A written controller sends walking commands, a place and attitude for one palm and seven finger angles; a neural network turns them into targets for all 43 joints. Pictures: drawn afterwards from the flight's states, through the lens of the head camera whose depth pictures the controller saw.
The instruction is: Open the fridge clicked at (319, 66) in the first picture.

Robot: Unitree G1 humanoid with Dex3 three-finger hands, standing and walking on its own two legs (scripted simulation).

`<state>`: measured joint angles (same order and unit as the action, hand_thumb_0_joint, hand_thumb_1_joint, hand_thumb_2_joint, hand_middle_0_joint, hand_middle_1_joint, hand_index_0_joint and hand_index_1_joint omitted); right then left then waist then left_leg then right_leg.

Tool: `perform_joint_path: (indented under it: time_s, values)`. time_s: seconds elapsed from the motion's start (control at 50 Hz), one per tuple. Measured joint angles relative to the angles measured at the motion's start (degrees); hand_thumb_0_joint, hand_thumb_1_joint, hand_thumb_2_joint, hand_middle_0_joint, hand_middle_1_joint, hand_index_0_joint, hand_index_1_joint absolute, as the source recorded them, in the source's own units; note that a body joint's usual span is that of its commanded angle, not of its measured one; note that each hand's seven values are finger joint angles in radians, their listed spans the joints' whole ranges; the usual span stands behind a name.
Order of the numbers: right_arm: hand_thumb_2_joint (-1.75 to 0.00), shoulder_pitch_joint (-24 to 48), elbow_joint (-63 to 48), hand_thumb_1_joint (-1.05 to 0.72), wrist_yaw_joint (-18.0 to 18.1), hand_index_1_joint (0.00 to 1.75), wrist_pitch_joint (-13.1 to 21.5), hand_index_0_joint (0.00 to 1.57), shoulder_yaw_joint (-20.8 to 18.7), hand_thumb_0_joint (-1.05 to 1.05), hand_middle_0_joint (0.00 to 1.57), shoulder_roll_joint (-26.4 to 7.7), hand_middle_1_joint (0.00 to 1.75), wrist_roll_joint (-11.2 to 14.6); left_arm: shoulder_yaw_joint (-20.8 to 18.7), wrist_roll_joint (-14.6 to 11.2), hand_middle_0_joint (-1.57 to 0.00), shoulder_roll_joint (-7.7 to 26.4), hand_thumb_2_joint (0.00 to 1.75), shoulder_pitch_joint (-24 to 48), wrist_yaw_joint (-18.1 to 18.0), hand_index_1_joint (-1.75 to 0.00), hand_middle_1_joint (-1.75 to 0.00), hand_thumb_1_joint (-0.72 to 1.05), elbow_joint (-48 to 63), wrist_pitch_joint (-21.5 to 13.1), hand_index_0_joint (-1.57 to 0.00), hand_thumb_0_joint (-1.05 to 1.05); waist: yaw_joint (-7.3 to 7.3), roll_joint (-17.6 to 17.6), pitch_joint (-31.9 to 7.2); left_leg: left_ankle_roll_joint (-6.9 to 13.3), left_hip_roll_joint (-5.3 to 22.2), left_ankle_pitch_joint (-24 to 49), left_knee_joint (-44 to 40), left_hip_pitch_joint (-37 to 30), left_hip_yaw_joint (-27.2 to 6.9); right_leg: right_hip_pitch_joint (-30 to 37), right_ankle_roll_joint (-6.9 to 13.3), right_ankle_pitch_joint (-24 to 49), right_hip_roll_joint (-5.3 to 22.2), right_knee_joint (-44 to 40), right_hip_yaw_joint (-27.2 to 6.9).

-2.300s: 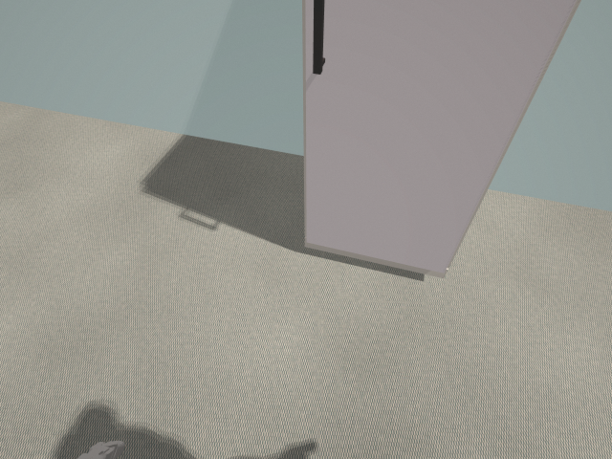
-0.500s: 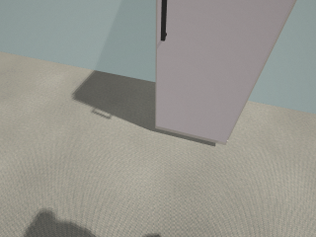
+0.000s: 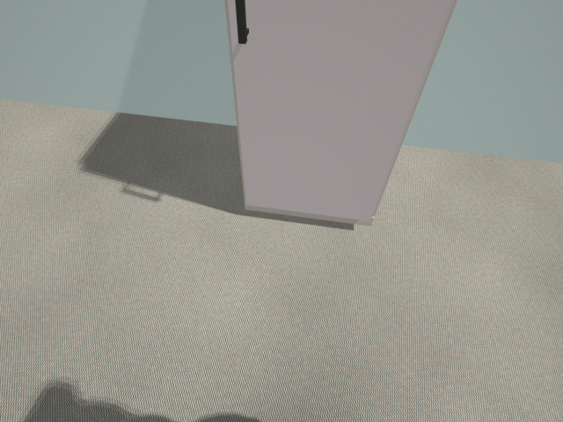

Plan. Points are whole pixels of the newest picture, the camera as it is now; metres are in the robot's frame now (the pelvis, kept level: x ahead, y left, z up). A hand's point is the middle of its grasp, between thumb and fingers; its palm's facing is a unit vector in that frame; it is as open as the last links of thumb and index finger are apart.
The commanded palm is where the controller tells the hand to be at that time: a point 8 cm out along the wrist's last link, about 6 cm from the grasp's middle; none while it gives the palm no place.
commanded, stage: turn to face it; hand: left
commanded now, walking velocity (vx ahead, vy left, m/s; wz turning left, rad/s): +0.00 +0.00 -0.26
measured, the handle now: out of the picture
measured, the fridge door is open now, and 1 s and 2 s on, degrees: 0 0 0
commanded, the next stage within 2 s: take the last steps up to it in 0.02 s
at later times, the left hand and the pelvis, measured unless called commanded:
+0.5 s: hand out of the picture +0.03 +0.19 -0.16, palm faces -0.01 -0.99 -0.17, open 7.4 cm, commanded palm none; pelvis +0.04 +0.01 +0.01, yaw -4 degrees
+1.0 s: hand (186, 316) +0.32 +0.19 -0.15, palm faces -0.13 -0.97 -0.19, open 7.4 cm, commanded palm none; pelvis +0.20 +0.03 +0.00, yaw -6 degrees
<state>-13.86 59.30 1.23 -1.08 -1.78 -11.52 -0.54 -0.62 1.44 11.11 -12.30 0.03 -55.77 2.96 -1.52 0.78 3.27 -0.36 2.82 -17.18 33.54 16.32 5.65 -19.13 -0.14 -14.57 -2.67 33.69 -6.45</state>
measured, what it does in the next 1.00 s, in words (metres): walks ahead: left foot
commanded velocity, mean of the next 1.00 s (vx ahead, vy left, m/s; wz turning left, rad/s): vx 0.27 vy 0.05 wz -0.02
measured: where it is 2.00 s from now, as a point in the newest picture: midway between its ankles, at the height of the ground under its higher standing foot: (270, 336)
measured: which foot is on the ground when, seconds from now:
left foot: down 0.00-0.20, up 0.22-0.56, down 0.58-1.00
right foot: down 0.00-0.58, up 0.60-1.00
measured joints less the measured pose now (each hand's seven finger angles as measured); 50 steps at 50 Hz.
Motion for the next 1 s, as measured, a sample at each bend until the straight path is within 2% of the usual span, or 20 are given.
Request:
perform_joint_path:
  time_s: [0.04, 0.1, 0.14, 0.2, 0.22, 0.26, 0.3, 0.34, 0.42, 0.52, 0.56, 0.58, 0.64, 0.68, 0.72, 0.78, 0.86, 0.94, 1.0]
  values:
    - [-0.9, -1.02, 0.01, -0.91, 0.05, 0.3, 0.32, 0.2, -0.15, 0.01, 0.2, 0.46, 0.3, -0.13, -0.47, -0.03, -0.21, 0.09, 0.9, 0.02, -0.03, -0.3, -0.3, 0.9, 0.27, 0.2, -0.2, 0.01, 0.02, 0.66, -0.18, 0.4, -0.2, -0.03, -0.11, 0.11, 0.92, -1.28, 0.13, -0.89, 0.28, 1.92, -0.3]
    - [-0.9, -1.75, 0.18, -0.91, 0.29, 0.3, 0.68, 0.2, -0.35, 0.01, 0.2, 0.93, 0.3, -0.43, -1.38, 0.09, -0.21, 0.31, 0.9, 0.06, -0.06, -0.3, -0.3, 0.9, 0.36, 0.39, -0.2, 0.01, 0.24, 0.59, -0.05, 0.77, 0.35, 0.13, -0.8, -0.63, 2.48, -4.22, -0.01, -8.37, 1.29, 12.25, 3.38]
    - [-0.9, -1.88, 0.36, -0.91, 0.4, 0.3, 0.73, 0.2, -0.42, 0.01, 0.2, 1.04, 0.3, -0.77, -1.84, 0.14, -0.2, 0.33, 0.9, -0.09, -0.09, -0.3, -0.3, 0.9, 0.4, 0.22, -0.2, 0.01, 0.32, -0.11, -0.04, 0.5, 1.19, 0.22, -1.11, -1.17, 3.21, -3.7, -0.05, -10.51, 2.18, 13.48, 6.28]
    - [-0.9, -2.44, 0.67, -0.91, 0.22, 0.3, 0.8, 0.2, -0.34, 0.01, 0.21, 0.91, 0.3, -0.85, -1.94, 0.18, -0.2, 0.34, 0.9, -1.23, -0.1, -0.3, -0.3, 0.9, 0.38, -1.2, -0.2, 0.01, 0.62, -1.07, -0.8, -0.51, 2.52, -1.35, 1.42, -0.85, 4.08, 1.87, 0.35, -5.6, 3.15, 2.53, 9.06]
    - [-0.9, -2.5, 0.86, -0.91, 0.06, 0.3, 0.69, 0.2, -0.4, 0.01, 0.21, 0.73, 0.3, -0.65, -1.87, 0.35, -0.2, 0.14, 0.9, -1.52, -0.25, -0.3, -0.3, 0.9, -0.04, -1.93, -0.2, 0.01, 0.71, -1.71, -0.98, -0.7, 2.95, -4.02, 4.04, 0.0, 3.58, 2.27, 1.44, -3.33, 2.71, 1.53, 9.34]
    - [-0.9, -2.63, 1.42, -0.91, -0.33, 0.3, -0.03, 0.2, -0.55, 0.01, 0.2, 0.37, 0.3, -0.62, -1.44, 0.3, -0.2, -0.59, 0.9, -2.28, -0.46, -0.3, -0.3, 0.9, -0.84, -2.79, -0.2, 0.01, 0.7, -2.95, -1.51, -0.61, 2.41, -9.14, 10.93, 2.59, 0.58, 3.09, 2.49, -3.32, 1.93, 1.42, 9.96]
    - [-0.9, -2.52, 1.93, -0.91, -0.95, 0.3, -0.49, 0.2, -0.7, 0.01, 0.2, 0.32, 0.3, -0.82, -1.26, 0.31, -0.2, -1.23, 0.9, -3.76, -0.65, -0.3, -0.3, 0.9, -1.44, -3.41, -0.2, 0.01, 1.18, -2.9, -2.36, -0.36, 1.38, -8.69, 17.35, 5.37, -1.04, 4.69, 2.72, -3.04, 1.76, -1.04, 9.67]
    - [-0.9, -2.52, 1.82, -0.91, -1.53, 0.3, -0.23, 0.2, -0.93, 0.01, 0.2, 0.39, 0.3, -1.02, -1.14, 0.38, -0.2, -1.71, 0.9, -5.33, -0.71, -0.3, -0.3, 0.9, -2.29, -3.78, -0.2, 0.01, 1.33, -2.39, -3.1, -0.37, 0.9, -6.03, 20.7, 7.51, -1.24, 6.5, 2.57, -1.84, 1.98, -4.29, 9.29]
    - [-0.9, -2.85, 0.94, -0.91, -2.15, 0.3, 0.45, 0.2, -1.17, 0.01, 0.2, 0.77, 0.3, -0.96, -1.18, 0.49, -0.2, -2.2, 0.9, -7.91, -0.51, -0.3, -0.3, 0.9, -4.11, -4.56, -0.2, 0.01, 1.63, -1.13, -3.94, -0.77, 1.08, -2.17, 18.11, 8.77, -0.57, 9.69, 1.84, -0.14, 2.84, -9.35, 9.2]
    - [-0.9, -2.55, -0.1, -0.91, -2.62, 0.3, 1.04, 0.2, -1.18, 0.01, 0.2, 1.31, 0.3, -0.65, -1.72, 0.73, -0.21, -1.86, 0.9, -10.07, -0.23, -0.3, -0.3, 0.9, -5.9, -4.85, -0.2, 0.01, 2.83, 0.49, -3.95, -0.43, 1.27, -1.22, 7.45, 6.25, -0.38, 11.68, 0.14, -1.42, 4.29, -10.36, 9.52]
    - [-0.9, -2.67, -0.66, -0.91, -2.5, 0.3, 2.04, 0.2, -0.97, 0.01, 0.2, 1.32, 0.3, -0.52, -2.05, 0.64, -0.21, -1.6, 0.9, -10.93, -0.14, -0.3, -0.3, 0.9, -6.59, -4.53, -0.2, 0.01, 2.96, 0.8, -3.92, -0.31, 1.16, 0.09, 0.49, 2.81, 0.15, 11.51, -0.75, -3.71, 4.9, -7.78, 9.65]
    - [-0.9, -2.85, -1.05, -0.91, -2.28, 0.3, 2.81, 0.2, -0.89, 0.01, 0.2, 1.09, 0.3, -0.59, -2.17, 0.52, -0.21, -1.62, 0.9, -11.49, -0.05, -0.3, -0.3, 0.9, -6.73, -4.26, -0.2, 0.01, 2.87, 0.5, -4.06, 0.3, 1.17, 0.13, -2.42, 1.39, -0.09, 10.39, -0.45, -5.89, 5.02, -4.64, 9.69]
    - [-0.9, -2.66, -0.99, -0.91, -1.25, 0.3, 4.05, 0.2, -0.56, 0.01, 0.2, 2.21, 0.3, -1.01, -2.46, 0.49, -0.2, -0.95, 0.9, -10.9, 0.04, -0.3, -0.3, 0.9, -7.79, -2.68, -0.2, 0.01, 2.26, 1.9, -3.34, 2.1, -0.09, 0.78, -0.01, 0.96, 1.58, 2.71, 1.2, -12.6, 5.86, 15.12, 8.82]
    - [-0.9, -3.82, -0.62, -0.91, -0.73, 0.3, 4.45, 0.2, -0.16, 0.01, 0.2, 3.13, 0.3, -0.97, -2.65, 0.69, -0.2, -0.53, 0.9, -9.85, 0.35, -0.3, -0.3, 0.9, -8.01, -2.47, -0.2, 0.01, 1.56, 2.06, -3.5, 2.53, -0.68, 1.02, -2.43, -1.39, 2.3, -2.7, 1.68, -10.3, 6.07, 25.54, 9.55]
    - [-0.9, -5.47, 0.42, -0.91, -0.36, 0.3, 4.8, 0.2, 0.25, 0.0, 0.2, 4.05, 0.3, -0.85, -2.84, 0.83, -0.2, -0.2, 0.9, -8.27, 0.7, -0.3, -0.3, 0.9, -7.39, -2.68, -0.2, 0.01, 1.2, 1.97, -3.68, 2.53, -1.34, 2.03, -6.15, -4.12, 2.54, -6.63, 1.4, -6.88, 6.71, 29.1, 10.6]
    - [-0.9, -7.9, 2.56, -0.91, -0.11, 0.3, 4.98, 0.2, 0.64, 0.0, 0.2, 5.19, 0.3, -0.66, -2.97, 0.79, -0.2, -0.3, 0.9, -5.66, 0.91, -0.3, -0.3, 0.91, -5.57, -3.01, -0.19, 0.01, 1.2, 1.5, -3.83, 2.89, -2.25, 2.92, -10.92, -7.85, 2.86, -10.17, 0.49, -2.93, 7.84, 26.73, 11.55]
    - [-0.9, -10.34, 4.96, -0.91, -0.05, 0.3, 4.96, 0.2, 0.65, 0.01, 0.2, 6.32, 0.3, -0.69, -2.96, 0.71, -0.2, -1.06, 0.9, -1.78, 0.9, -0.3, -0.3, 0.91, -3.62, -3.06, -0.19, 0.01, 0.52, 0.82, -3.06, 2.78, -3.23, 2.32, -14.09, -11.79, 3.14, -11.1, -0.34, -0.36, 8.89, 17.34, 11.93]
    - [-0.9, -11.99, 6.6, -0.91, -0.12, 0.3, 4.78, 0.2, 0.35, 0.01, 0.2, 6.69, 0.3, -0.96, -2.93, 0.65, -0.2, -1.92, 0.9, 1.73, 0.93, -0.3, -0.3, 0.91, -2.36, -3.18, -0.19, 0.01, -0.8, -0.08, -1.89, 1.98, -3.33, -0.49, -13.77, -14.51, 3.47, -9.24, -0.1, 0.08, 8.61, 8.38, 12.4]
    - [-0.9, -13.23, 7.51, -0.91, -0.08, 0.3, 4.56, 0.2, 0.18, 0.01, 0.2, 6.53, 0.3, -1.03, -2.82, 0.74, -0.2, -2.52, 0.9, 3.5, 1.05, -0.3, -0.3, 0.91, -1.5, -4.05, -0.19, 0.01, -1.57, -0.97, -1.15, 0.77, -2.38, -4.66, -10.07, -15.42, 3.44, -4.98, 0.87, 1.29, 7.2, 1.16, 13.51]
